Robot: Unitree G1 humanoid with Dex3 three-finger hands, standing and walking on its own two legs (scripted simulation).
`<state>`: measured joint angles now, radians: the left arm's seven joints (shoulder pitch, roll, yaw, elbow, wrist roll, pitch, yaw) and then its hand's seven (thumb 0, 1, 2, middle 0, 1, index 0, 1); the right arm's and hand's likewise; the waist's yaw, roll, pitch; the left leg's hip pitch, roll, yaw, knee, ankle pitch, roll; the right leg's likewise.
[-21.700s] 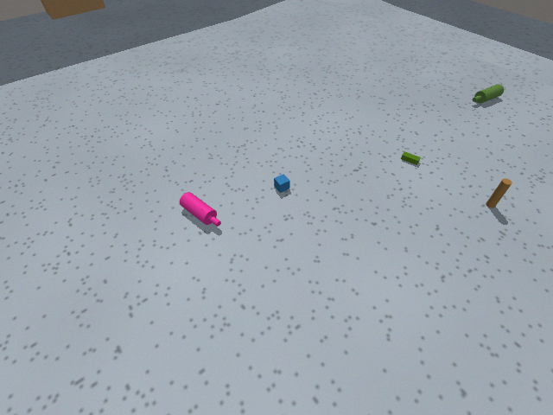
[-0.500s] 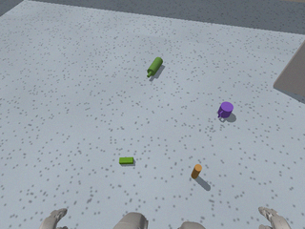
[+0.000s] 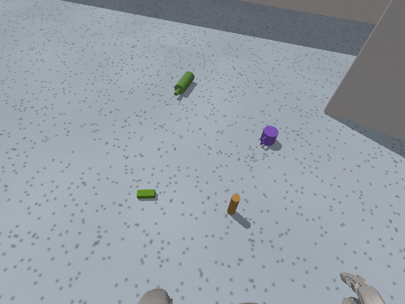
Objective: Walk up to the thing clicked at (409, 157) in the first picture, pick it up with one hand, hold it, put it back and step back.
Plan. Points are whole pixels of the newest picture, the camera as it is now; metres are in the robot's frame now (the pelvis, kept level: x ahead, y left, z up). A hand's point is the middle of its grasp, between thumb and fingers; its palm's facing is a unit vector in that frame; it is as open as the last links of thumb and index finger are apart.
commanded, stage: walk up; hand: left
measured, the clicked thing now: (146, 194) +0.68 +0.31 -0.74
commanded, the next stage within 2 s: stand in 1.36 s
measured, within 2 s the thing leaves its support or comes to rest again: neither
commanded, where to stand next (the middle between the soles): +0.33 +0.03 m, yaw +5 degrees
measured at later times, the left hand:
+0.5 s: hand out of the picture +0.03 +0.26 -0.13, palm faces +0.09 -0.92 -0.39, open 7.4 cm
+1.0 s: hand out of the picture +0.06 +0.27 -0.14, palm faces +0.13 -0.92 -0.37, open 7.4 cm
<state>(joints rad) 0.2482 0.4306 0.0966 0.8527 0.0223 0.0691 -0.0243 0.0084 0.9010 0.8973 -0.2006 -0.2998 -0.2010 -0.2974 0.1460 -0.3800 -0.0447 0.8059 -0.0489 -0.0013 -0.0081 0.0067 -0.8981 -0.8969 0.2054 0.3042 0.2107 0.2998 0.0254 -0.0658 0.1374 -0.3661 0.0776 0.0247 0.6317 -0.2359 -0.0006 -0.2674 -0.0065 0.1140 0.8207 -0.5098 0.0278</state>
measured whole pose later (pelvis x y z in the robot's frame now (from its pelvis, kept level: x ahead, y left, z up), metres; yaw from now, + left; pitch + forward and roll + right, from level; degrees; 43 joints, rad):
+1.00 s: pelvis +0.00 +0.00 +0.01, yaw +5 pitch -3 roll +0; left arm 0.13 0.36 0.04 1.00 0.00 -0.01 0.01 0.01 0.90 0.90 -0.20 -0.30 -0.20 -0.30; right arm 0.15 -0.35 -0.03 1.02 -0.02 0.00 0.02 0.01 -0.90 -0.90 0.20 0.30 0.20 0.30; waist 0.03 0.00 0.09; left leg -0.22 0.00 -0.02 0.56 -0.29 -0.01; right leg -0.23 -0.06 -0.01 0.57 -0.29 0.03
